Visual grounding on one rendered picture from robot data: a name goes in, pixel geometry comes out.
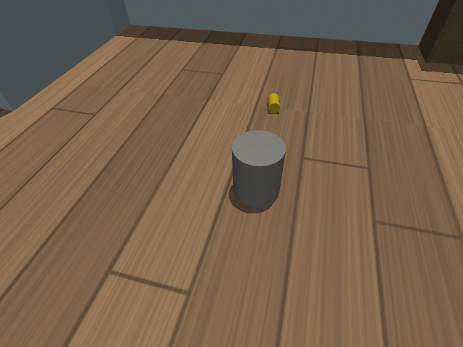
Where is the bookshelf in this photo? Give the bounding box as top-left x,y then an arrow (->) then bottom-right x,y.
418,0 -> 463,65

